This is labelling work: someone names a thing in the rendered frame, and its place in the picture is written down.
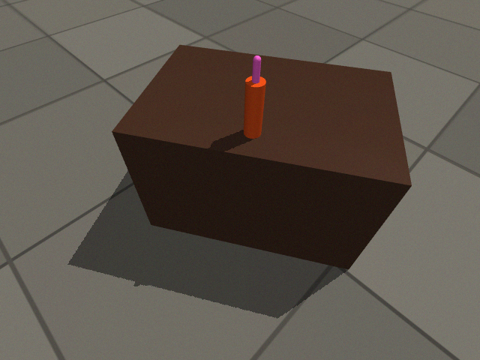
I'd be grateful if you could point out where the bottle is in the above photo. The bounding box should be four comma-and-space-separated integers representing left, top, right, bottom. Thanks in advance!
244, 55, 266, 139

